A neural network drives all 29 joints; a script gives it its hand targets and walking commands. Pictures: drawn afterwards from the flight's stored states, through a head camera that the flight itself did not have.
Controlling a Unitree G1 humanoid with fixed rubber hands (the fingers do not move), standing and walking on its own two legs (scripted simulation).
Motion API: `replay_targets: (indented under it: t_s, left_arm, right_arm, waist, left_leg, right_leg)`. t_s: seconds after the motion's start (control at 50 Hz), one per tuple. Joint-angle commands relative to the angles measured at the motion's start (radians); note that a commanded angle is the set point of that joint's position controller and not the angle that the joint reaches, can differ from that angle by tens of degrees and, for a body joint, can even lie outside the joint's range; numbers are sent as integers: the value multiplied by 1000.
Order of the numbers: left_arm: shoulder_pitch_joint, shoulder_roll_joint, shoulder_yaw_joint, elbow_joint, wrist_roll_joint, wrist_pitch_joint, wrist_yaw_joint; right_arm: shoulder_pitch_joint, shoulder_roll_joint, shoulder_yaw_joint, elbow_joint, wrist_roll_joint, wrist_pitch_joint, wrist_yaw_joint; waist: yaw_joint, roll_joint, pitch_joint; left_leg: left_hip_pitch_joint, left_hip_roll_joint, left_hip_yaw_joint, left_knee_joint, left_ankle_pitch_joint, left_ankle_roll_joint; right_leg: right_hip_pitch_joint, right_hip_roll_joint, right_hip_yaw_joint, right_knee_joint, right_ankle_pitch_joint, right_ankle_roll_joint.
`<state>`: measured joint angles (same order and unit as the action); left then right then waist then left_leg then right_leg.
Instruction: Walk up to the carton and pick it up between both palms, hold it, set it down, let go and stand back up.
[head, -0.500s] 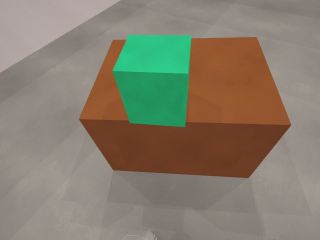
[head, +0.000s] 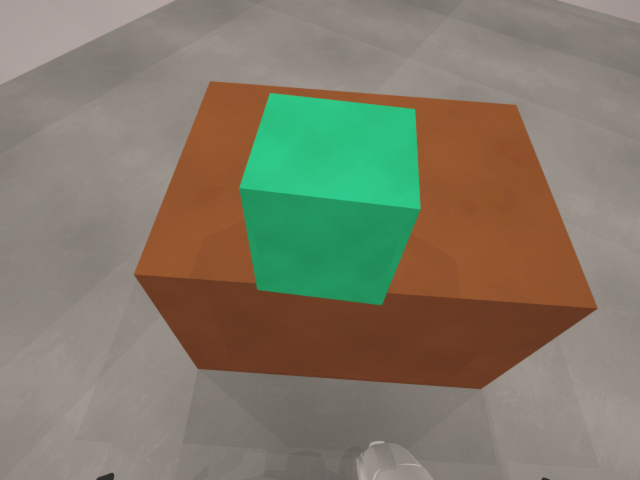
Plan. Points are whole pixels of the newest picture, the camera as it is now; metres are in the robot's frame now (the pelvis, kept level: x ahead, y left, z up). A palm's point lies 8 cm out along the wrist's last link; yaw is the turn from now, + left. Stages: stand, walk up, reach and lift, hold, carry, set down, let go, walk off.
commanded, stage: walk up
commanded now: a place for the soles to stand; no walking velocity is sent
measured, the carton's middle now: (329, 206) +0.53 +0.01 -0.05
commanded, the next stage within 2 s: none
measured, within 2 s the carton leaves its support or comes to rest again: neither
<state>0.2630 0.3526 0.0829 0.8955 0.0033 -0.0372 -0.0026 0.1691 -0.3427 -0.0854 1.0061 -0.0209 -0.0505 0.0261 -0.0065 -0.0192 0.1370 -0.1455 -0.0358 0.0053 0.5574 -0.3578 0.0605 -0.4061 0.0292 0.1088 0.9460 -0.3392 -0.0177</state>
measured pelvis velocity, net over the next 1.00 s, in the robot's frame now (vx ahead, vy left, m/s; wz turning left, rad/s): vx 0.11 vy -0.04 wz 0.00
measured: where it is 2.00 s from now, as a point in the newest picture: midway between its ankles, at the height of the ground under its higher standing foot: outside the picture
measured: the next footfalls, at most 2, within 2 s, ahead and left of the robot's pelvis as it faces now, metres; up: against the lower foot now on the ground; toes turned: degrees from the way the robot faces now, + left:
right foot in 0.16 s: +0.15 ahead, -0.13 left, +0.00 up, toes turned +1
left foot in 0.62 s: +0.11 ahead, +0.10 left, +0.00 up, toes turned +4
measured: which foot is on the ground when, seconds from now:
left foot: down 0.00-0.18, up 0.20-0.60, down 0.62-1.00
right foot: up 0.00-0.14, down 0.16-0.64, up 0.66-0.94, down 0.96-1.00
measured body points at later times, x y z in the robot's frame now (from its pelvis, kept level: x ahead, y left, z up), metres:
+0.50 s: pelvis +0.09 -0.05 +0.00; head +0.13 -0.06 +0.44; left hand +0.16 +0.27 -0.11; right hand +0.17 -0.34 -0.14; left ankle +0.07 +0.08 -0.68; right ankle +0.11 -0.13 -0.73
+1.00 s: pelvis +0.11 -0.04 -0.01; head +0.14 -0.03 +0.44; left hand +0.16 +0.26 -0.15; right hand +0.19 -0.35 -0.13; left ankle +0.15 +0.09 -0.73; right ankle +0.15 -0.17 -0.73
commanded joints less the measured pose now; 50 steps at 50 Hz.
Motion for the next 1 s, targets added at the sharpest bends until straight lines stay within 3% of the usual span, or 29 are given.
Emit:
replay_targets:
  t_s: [0.0,0.08,0.1,0.12,0.14,0.16,0.18,0.2,0.22,0.28,0.34,0.38,0.4,0.5,0.54,0.58,0.6,0.62,0.64,0.66,0.7,0.74,0.8,0.86,0.9,0.92,0.94,0.96,0.98]
  left_arm:
    - [-124,198,19,-100,7,-12,-11]
    - [-120,195,22,-107,19,-31,-13]
    - [-51,196,26,-83,22,-41,-13]
    - [74,217,49,-37,18,-52,-8]
    - [202,290,83,-15,28,-60,-1]
    - [220,335,93,-20,20,-61,5]
    - [191,335,84,-40,7,-57,3]
    - [129,341,85,-48,-2,-51,-3]
    - [91,314,80,-51,-3,-50,-4]
    - [54,241,60,-40,0,-57,-4]
    - [99,247,62,-36,-7,-64,-3]
    - [123,253,67,-41,-9,-61,-1]
    - [135,264,66,-41,-5,-55,-1]
    - [117,264,55,-58,-6,-34,3]
    - [68,237,36,-72,4,-21,3]
    - [-18,248,31,-105,-2,-4,-2]
    - [-61,189,18,-134,-12,-5,-2]
    - [-46,121,2,-138,-18,-4,2]
    - [-48,146,7,-107,-4,23,15]
    - [-51,228,25,-97,8,44,11]
    - [-4,224,25,-71,-3,44,6]
    - [1,210,27,-53,4,26,2]
    - [-13,202,22,-49,4,20,-5]
    - [-14,210,24,-36,8,8,2]
    - [85,197,27,9,8,-6,5]
    - [113,182,31,46,13,-10,11]
    - [85,216,38,47,21,-21,17]
    - [9,284,47,30,26,-29,21]
    - [-50,285,40,22,17,-33,20]
  right_arm:
    - [180,-287,-61,-86,8,-41,-39]
    - [117,-292,-62,-94,5,-30,-37]
    - [85,-285,-53,-107,13,-31,-36]
    - [23,-260,-43,-125,15,-28,-30]
    - [27,-205,-19,-142,31,-29,-30]
    - [96,-138,6,-131,37,-31,-31]
    - [48,-211,-1,-130,21,-19,-35]
    - [34,-270,-18,-120,21,-13,-36]
    - [25,-287,-30,-113,13,-16,-31]
    - [65,-234,-16,-108,23,-7,-10]
    - [53,-216,-22,-129,26,-6,-4]
    - [5,-231,-19,-129,17,-7,-13]
    - [-3,-217,-16,-142,18,-11,-17]
    - [-40,-221,-11,-142,23,-18,-32]
    - [2,-203,-13,-131,18,-31,-41]
    - [180,-197,-30,-72,18,-47,-52]
    - [237,-231,-55,-54,-1,-52,-64]
    - [255,-313,-67,-52,-9,-55,-74]
    - [165,-330,-52,-63,3,-49,-80]
    - [113,-359,-60,-83,4,-46,-82]
    - [28,-309,-50,-115,10,-49,-74]
    - [22,-259,-27,-109,6,-53,-71]
    - [65,-272,-33,-102,0,-42,-60]
    - [33,-289,-45,-109,5,-29,-53]
    - [-69,-268,-36,-130,2,-14,-42]
    - [-111,-235,-16,-132,10,-8,-42]
    - [-89,-191,-5,-134,19,2,-43]
    - [-80,-151,6,-131,27,11,-40]
    - [-74,-156,12,-121,20,23,-47]
  waist:
    - [-87,113,-96]
    - [-78,179,-144]
    - [-35,140,-149]
    - [60,65,-240]
    - [115,-96,-338]
    - [93,-262,-362]
    - [85,-114,-273]
    - [68,-50,-200]
    - [63,-7,-131]
    - [36,-50,-33]
    - [57,-65,-78]
    - [74,-15,-124]
    - [87,-82,-120]
    - [91,-144,-115]
    - [65,-128,-133]
    - [-37,-76,-215]
    - [-82,23,-233]
    - [-79,215,-267]
    - [-49,114,-228]
    - [-47,95,-151]
    - [-8,116,-48]
    - [3,129,-61]
    - [-40,151,-135]
    - [-37,211,-107]
    - [31,208,-131]
    - [68,147,-127]
    - [49,67,-122]
    - [16,-75,-77]
    - [0,-65,-65]
  left_leg:
    - [338,324,-269,-171,663,86]
    - [322,296,-207,-59,673,120]
    - [245,267,-123,15,721,101]
    - [159,190,-82,222,681,65]
    - [-61,110,-64,464,515,2]
    - [-335,-9,-56,572,-138,-27]
    - [-453,-33,-60,584,-239,-21]
    - [-441,7,-90,644,-212,-7]
    - [-444,22,-93,660,-176,-14]
    - [-383,44,-107,568,-75,-19]
    - [-387,41,-111,494,-35,-39]
    - [-403,48,-85,473,-42,-45]
    - [-433,57,-62,415,-58,-48]
    - [-346,78,-29,193,-141,-53]
    - [-248,61,13,90,-90,-47]
    - [38,49,48,-222,215,-27]
    - [213,118,-47,-273,392,-14]
    - [369,348,-360,-202,662,31]
    - [215,431,-475,-215,483,117]
    - [47,466,-493,-236,274,199]
    - [-33,432,-411,-236,233,198]
    - [8,364,-316,-196,353,169]
    - [143,315,-256,-142,439,133]
    - [34,337,-227,-128,327,153]
    - [-94,266,-113,-58,254,100]
    - [-156,248,-98,16,304,64]
    - [-185,172,-55,125,261,9]
    - [-285,59,9,225,19,-59]
    - [-269,47,-38,276,-214,-45]
  right_leg:
    - [-221,-74,-49,-167,-4,-8]
    - [-114,-54,-119,-334,-16,-40]
    - [26,-45,-158,-452,91,-48]
    - [258,-20,-140,-576,168,-71]
    - [522,-115,74,-570,215,-121]
    - [702,-319,376,-540,290,-190]
    - [614,-381,523,-622,191,-247]
    - [473,-431,529,-674,11,-280]
    - [411,-408,505,-675,30,-283]
    - [294,-291,295,-694,117,-191]
    - [403,-277,269,-667,312,-154]
    - [483,-273,240,-629,398,-185]
    - [516,-269,249,-627,447,-158]
    - [467,-290,215,-539,614,-229]
    - [394,-249,141,-469,720,-215]
    - [292,-173,33,-273,678,-148]
    - [154,-113,-8,-114,572,-76]
    - [-90,31,-25,5,0,-15]
    - [-100,41,36,-2,-216,-6]
    - [-72,10,45,79,-265,-10]
    - [-69,-6,61,82,-243,-18]
    - [-53,-22,50,51,-215,-24]
    - [-57,-39,-13,-118,-201,12]
    - [11,-66,-69,-199,-151,7]
    - [213,-35,-112,-424,31,-8]
    - [286,-37,-87,-512,149,-22]
    - [269,-99,96,-592,148,-35]
    - [237,-253,381,-665,186,-76]
    - [169,-324,441,-686,194,-153]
